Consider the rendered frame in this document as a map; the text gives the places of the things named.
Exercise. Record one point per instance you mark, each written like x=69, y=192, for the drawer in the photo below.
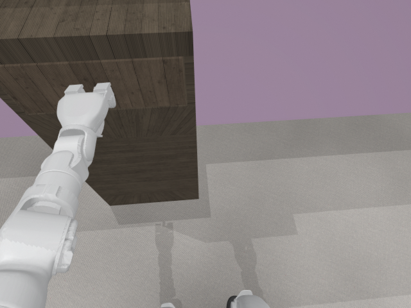
x=135, y=82

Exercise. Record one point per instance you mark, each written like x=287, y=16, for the left robot upper arm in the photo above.
x=36, y=246

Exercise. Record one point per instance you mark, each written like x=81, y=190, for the right robot shin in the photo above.
x=245, y=292

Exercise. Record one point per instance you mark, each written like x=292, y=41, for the robot left hand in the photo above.
x=88, y=109

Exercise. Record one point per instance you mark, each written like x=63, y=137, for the robot left forearm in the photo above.
x=59, y=182

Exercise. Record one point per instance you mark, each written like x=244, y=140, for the right robot thigh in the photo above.
x=249, y=301

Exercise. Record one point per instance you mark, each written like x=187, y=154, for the cabinet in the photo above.
x=146, y=154

